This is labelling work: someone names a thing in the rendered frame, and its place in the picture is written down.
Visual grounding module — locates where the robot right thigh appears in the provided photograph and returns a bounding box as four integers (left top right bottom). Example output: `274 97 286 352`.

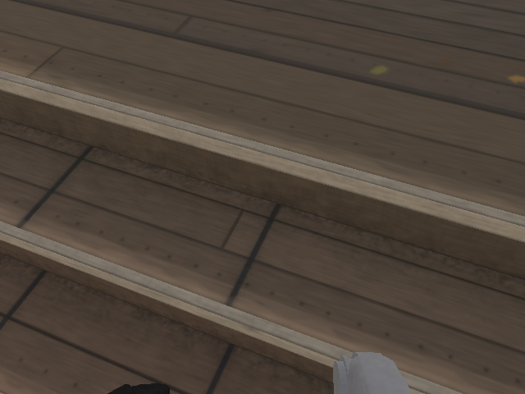
333 352 413 394

